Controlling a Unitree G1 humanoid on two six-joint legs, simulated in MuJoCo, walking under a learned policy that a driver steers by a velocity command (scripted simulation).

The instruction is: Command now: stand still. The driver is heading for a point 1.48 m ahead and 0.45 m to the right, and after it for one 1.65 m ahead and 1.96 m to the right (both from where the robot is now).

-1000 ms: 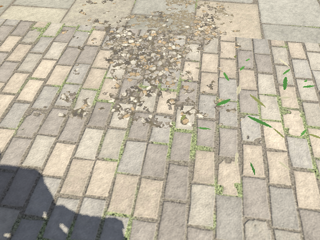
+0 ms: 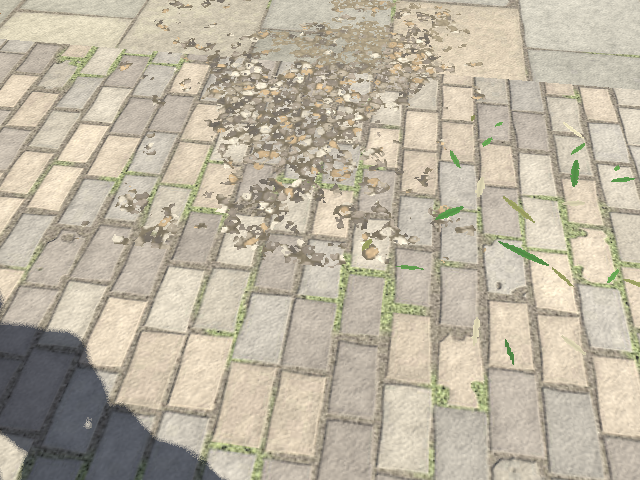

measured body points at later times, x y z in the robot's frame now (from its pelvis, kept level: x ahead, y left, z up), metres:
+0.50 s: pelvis -0.03 +0.00 +0.00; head -0.04 +0.00 +0.45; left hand -0.09 +0.22 -0.16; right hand -0.08 -0.21 -0.16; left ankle -0.05 +0.11 -0.73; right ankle -0.05 -0.11 -0.74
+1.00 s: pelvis +0.14 +0.02 -0.01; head +0.18 +0.02 +0.44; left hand +0.33 +0.23 -0.13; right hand -0.01 -0.18 -0.14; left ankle -0.04 +0.10 -0.74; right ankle +0.30 -0.07 -0.71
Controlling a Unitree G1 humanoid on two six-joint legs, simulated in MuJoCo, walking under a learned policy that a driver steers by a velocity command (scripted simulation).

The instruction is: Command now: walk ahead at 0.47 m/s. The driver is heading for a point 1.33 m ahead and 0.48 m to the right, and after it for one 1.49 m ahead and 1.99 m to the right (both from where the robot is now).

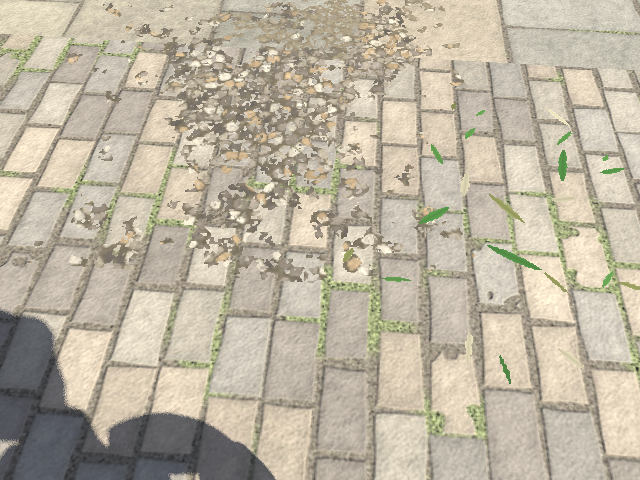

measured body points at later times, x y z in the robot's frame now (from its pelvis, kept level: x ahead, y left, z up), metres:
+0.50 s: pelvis +0.27 -0.02 +0.01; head +0.31 -0.03 +0.46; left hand +0.17 +0.20 -0.13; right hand +0.45 -0.24 -0.11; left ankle +0.45 +0.11 -0.68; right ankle +0.17 -0.08 -0.73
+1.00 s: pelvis +0.53 -0.02 +0.01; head +0.56 -0.03 +0.46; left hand +0.77 +0.14 -0.10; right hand +0.41 -0.24 -0.13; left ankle +0.49 +0.08 -0.73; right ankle +0.62 -0.20 -0.67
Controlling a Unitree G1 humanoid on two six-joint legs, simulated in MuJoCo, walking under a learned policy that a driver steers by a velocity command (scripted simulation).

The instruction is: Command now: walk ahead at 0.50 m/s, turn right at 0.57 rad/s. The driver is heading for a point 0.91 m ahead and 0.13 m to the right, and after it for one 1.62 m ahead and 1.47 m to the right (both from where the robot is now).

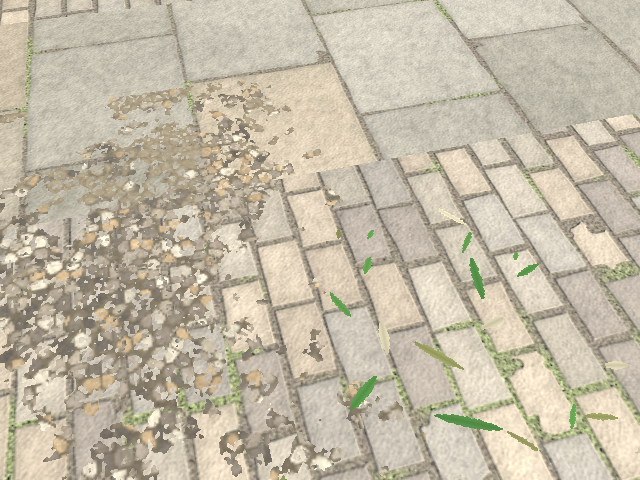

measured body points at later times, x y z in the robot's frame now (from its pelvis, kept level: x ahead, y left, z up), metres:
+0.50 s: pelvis +0.25 -0.07 +0.00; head +0.28 -0.10 +0.45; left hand +0.33 +0.19 -0.12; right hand +0.35 -0.36 -0.12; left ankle +0.43 +0.07 -0.67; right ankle +0.19 -0.10 -0.74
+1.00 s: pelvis +0.53 -0.12 +0.00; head +0.56 -0.12 +0.45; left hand +0.74 +0.07 -0.13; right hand +0.44 -0.37 -0.13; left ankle +0.56 -0.05 -0.74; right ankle +0.51 -0.26 -0.67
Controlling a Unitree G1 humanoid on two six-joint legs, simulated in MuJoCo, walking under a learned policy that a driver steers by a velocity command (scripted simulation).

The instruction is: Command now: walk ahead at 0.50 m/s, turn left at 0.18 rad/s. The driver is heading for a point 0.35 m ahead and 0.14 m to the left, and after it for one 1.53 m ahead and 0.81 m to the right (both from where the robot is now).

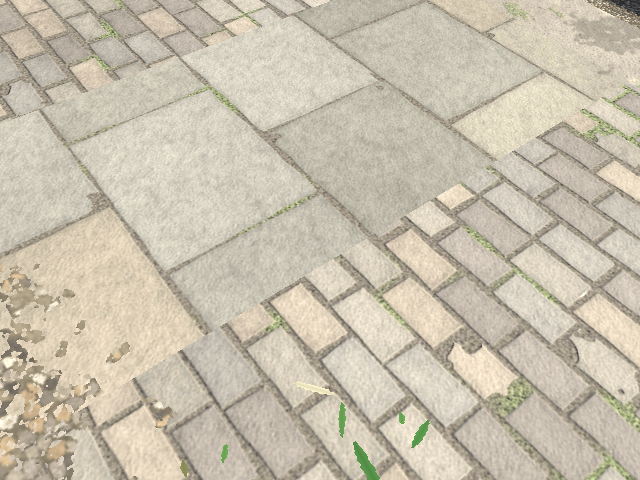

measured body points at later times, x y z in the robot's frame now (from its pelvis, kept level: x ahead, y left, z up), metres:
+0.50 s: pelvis +0.24 -0.03 +0.00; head +0.26 -0.05 +0.45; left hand +0.23 +0.24 -0.12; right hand +0.41 -0.27 -0.13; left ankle +0.24 +0.11 -0.67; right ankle +0.25 -0.12 -0.75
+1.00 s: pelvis +0.46 +0.05 +0.00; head +0.48 +0.07 +0.45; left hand +0.55 +0.32 -0.13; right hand +0.50 -0.22 -0.12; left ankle +0.43 +0.13 -0.75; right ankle +0.51 -0.09 -0.66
